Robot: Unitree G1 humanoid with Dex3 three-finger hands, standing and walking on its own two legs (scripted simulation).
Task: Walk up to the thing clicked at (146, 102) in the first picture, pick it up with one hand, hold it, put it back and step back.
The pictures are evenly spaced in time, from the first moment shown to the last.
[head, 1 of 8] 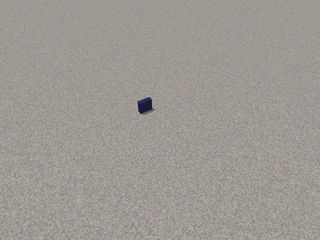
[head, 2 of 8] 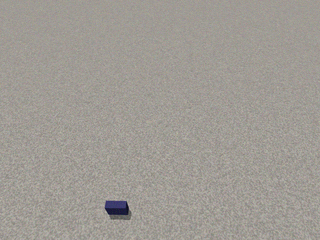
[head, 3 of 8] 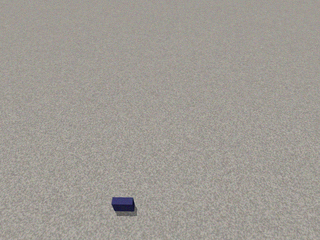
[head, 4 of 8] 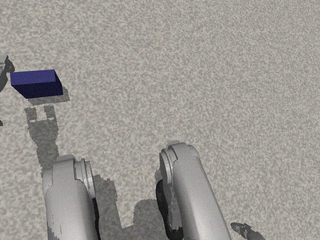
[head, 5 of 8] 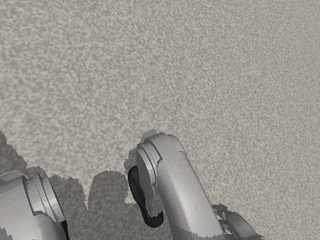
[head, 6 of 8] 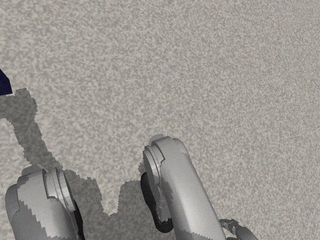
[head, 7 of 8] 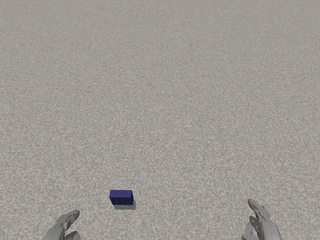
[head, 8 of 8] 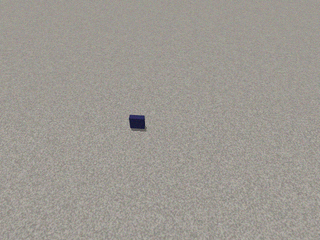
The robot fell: no
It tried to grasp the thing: yes
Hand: left
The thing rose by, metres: 0.66
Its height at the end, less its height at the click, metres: +0.00
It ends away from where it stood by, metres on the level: 0.03
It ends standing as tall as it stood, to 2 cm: yes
